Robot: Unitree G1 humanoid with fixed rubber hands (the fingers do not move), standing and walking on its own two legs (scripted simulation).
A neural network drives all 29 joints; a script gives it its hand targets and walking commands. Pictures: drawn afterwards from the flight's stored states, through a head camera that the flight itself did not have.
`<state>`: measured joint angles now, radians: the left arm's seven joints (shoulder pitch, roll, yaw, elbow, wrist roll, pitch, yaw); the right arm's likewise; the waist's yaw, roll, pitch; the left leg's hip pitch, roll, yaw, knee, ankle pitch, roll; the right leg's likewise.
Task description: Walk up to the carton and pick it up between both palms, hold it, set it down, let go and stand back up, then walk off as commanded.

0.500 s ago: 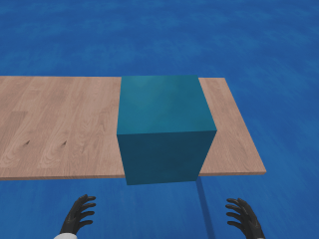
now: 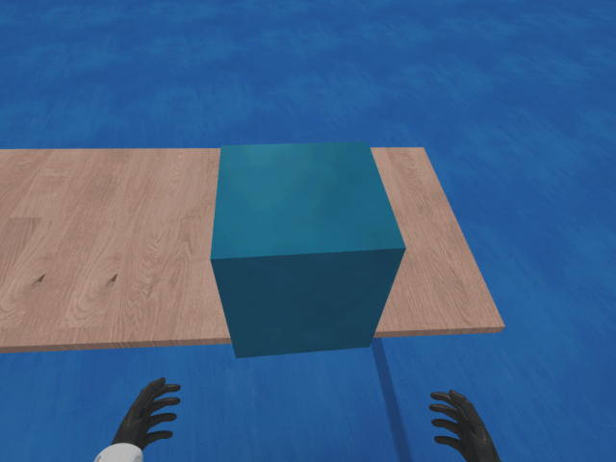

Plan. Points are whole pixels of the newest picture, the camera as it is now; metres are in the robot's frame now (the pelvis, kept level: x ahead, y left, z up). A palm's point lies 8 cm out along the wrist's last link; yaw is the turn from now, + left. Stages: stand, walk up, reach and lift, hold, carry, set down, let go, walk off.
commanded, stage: set down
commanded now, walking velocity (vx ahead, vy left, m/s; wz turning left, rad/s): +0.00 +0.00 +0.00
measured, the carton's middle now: (300, 252) +0.39 +0.03 +0.04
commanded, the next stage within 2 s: let go in 0.18 s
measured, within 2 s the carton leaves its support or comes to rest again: neither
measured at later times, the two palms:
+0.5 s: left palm (138, 438) +0.16 +0.23 -0.08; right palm (473, 458) +0.15 -0.21 -0.08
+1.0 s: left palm out of the picture +0.07 +0.32 -0.11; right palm out of the picture +0.07 -0.28 -0.10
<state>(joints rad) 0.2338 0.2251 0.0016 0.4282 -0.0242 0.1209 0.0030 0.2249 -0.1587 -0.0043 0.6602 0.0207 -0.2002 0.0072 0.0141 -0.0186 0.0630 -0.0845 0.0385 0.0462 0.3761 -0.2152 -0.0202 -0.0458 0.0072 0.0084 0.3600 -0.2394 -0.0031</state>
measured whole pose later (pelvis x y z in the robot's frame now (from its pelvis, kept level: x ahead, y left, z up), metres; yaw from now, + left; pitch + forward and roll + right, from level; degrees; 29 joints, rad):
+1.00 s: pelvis +0.00 +0.02 +0.00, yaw +1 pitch -3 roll -1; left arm 0.24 0.38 0.03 0.88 0.04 0.00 0.00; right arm 0.23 -0.35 -0.05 0.96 -0.03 -0.03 0.01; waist 0.01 -0.02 0.02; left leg -0.15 0.01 0.03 0.47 -0.25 0.01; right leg -0.09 -0.02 -0.01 0.42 -0.26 0.03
